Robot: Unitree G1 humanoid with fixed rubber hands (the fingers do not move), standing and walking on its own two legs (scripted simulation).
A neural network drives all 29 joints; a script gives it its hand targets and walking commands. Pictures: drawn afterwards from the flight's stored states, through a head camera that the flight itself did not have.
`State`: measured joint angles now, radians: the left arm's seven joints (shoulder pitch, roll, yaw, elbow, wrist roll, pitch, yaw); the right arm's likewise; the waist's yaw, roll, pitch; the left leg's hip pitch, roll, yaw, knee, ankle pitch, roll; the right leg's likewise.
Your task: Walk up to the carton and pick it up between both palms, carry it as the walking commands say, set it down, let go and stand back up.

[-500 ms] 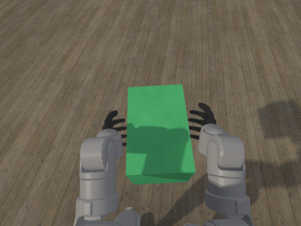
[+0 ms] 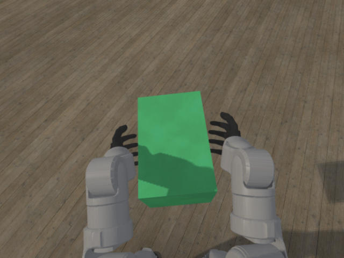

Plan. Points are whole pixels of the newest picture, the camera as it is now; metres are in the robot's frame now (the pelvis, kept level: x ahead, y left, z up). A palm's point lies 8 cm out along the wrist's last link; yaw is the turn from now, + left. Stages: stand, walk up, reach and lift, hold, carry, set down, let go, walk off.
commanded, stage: carry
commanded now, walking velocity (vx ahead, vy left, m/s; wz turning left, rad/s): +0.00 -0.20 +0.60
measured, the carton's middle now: (174, 150) +0.36 +0.01 +0.01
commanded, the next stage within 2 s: none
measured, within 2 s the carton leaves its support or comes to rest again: neither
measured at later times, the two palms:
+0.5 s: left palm (95, 215) +0.20 +0.15 +0.08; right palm (219, 172) +0.27 -0.08 +0.09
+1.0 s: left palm out of the picture +0.07 +0.15 +0.07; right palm (216, 216) +0.19 -0.06 +0.09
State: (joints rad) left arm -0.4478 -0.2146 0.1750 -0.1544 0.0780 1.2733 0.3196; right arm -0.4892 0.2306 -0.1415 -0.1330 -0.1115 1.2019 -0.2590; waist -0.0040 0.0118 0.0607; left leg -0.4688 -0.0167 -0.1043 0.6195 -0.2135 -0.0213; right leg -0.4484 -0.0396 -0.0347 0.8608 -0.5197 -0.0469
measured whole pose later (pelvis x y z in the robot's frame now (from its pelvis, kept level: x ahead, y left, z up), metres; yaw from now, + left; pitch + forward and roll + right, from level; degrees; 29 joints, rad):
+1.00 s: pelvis -0.14 -0.11 +0.00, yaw +27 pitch +1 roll -2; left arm -0.43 -0.21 0.17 -0.10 0.08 1.27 0.33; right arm -0.46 0.22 -0.15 -0.07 -0.11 1.19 -0.22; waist 0.00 0.02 0.04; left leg -0.47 0.00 -0.18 0.61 -0.16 -0.05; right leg -0.46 -0.01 -0.04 0.85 -0.47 -0.03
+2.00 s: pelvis -0.04 -0.27 +0.00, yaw +82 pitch +3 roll -1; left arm -0.43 -0.21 0.16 -0.24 0.11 1.24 0.26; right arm -0.44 0.21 -0.10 -0.25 -0.11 1.20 -0.20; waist -0.01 0.00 0.12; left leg -0.42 -0.02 -0.15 0.64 -0.29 -0.02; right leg -0.47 -0.02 -0.04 0.94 -0.53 -0.01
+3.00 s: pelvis +0.16 -0.29 +0.00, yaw +135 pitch +2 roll +1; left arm -0.42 -0.21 0.15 -0.26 0.13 1.23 0.24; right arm -0.43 0.21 -0.10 -0.26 -0.10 1.19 -0.18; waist -0.02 -0.01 0.13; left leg -0.40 -0.05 -0.09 0.67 -0.31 -0.01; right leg -0.39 -0.05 -0.14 0.87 -0.56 -0.04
